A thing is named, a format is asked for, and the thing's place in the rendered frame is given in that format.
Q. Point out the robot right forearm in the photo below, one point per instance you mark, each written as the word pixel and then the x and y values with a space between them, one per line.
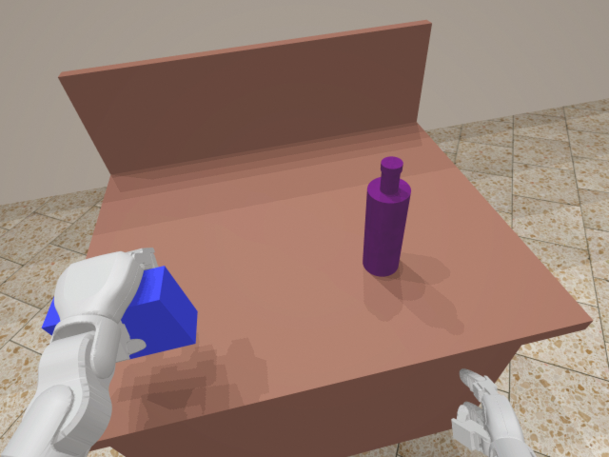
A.
pixel 510 447

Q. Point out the sponge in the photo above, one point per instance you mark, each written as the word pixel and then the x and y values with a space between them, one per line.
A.
pixel 160 314

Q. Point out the robot left forearm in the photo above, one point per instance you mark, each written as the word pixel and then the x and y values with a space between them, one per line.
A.
pixel 71 407

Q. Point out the robot left hand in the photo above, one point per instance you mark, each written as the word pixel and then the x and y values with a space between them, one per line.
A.
pixel 105 285

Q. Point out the robot right hand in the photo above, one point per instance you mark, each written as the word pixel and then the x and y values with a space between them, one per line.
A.
pixel 475 427

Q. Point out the table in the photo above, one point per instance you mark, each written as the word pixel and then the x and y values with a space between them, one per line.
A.
pixel 246 169

